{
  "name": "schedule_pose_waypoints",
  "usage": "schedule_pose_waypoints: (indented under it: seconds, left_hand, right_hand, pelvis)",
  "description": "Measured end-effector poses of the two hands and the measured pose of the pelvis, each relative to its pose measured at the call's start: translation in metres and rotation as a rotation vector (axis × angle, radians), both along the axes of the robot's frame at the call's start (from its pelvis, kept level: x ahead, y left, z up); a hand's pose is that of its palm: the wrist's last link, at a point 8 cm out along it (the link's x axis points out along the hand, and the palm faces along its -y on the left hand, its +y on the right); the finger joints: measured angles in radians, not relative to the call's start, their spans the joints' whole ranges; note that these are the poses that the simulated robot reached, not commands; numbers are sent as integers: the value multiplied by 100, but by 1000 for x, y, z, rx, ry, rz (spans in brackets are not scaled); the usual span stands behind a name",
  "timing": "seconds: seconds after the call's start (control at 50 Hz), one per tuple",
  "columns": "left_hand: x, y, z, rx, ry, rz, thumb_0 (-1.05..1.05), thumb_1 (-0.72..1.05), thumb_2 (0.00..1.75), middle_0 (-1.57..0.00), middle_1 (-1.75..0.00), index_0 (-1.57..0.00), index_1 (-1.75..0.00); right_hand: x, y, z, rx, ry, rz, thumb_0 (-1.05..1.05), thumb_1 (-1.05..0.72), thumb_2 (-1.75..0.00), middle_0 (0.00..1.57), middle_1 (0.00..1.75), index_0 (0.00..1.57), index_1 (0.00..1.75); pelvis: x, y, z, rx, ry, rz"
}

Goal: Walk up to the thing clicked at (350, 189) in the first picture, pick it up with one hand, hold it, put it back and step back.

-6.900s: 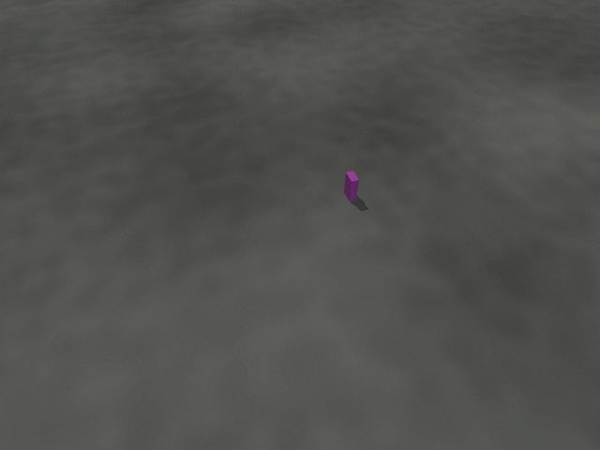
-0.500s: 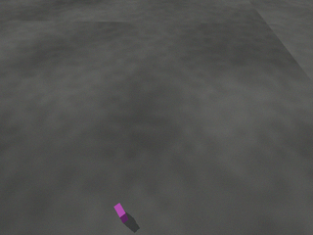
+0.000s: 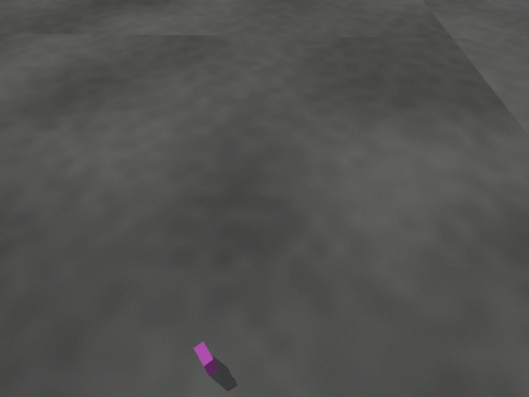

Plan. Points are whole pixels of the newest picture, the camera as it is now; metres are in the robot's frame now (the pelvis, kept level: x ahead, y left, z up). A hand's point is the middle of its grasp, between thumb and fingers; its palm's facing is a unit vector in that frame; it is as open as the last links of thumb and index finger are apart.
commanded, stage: stand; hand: left
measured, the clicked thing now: (206, 359) +0.38 +0.23 -0.72
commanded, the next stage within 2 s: go down in 0.16 s
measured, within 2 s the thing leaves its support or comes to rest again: neither
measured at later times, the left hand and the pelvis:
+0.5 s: hand out of the picture +0.15 +0.26 -0.16, palm faces +0.05 -0.94 -0.33, open 10.9 cm; pelvis -0.01 +0.00 -0.02, yaw +0 degrees
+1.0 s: hand out of the picture +0.14 +0.29 -0.20, palm faces +0.09 -0.94 -0.34, open 17.2 cm; pelvis -0.01 +0.02 -0.07, yaw +1 degrees
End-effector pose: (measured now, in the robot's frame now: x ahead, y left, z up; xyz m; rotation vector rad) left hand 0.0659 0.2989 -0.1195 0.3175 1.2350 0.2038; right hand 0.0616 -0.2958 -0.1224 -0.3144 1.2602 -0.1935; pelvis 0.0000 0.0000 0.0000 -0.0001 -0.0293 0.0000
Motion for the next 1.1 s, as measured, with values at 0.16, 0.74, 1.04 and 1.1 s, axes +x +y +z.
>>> schedule_pose_waypoints:
  seconds: [0.16, 0.74, 1.04, 1.1]
  left_hand:
    - [4, 0, 1, 0, -11, -2, 0, 91, 90, -21, -30, -20, -30]
    - [64, 24, -27, 2, -174, 31, 0, -20, 10, -12, -13, -12, -12]
    - [54, 32, -43, 1, -208, 46, -1, -56, 1, -14, -12, -13, -12]
    - [52, 34, -46, 1, -209, 50, -1, -58, 1, -14, -12, -13, -12]
  right_hand:
    - [4, 1, 1, 0, -12, 1, 0, -91, -90, 20, 30, 21, 30]
    - [26, 47, -26, 46, -257, -12, 1, -89, -89, 20, 30, 21, 30]
    - [80, 63, -32, 16, -446, 76, 1, -85, -88, 20, 30, 21, 30]
    - [85, 66, -35, 15, -468, 89, 1, -85, -88, 20, 30, 21, 30]
  pelvis:
    - [1, 0, 0, 1, -2, 0]
    - [-11, 11, -47, -10, 222, 3]
    - [-10, 17, -78, -35, 287, 17]
    - [-11, 17, -83, -38, 302, 18]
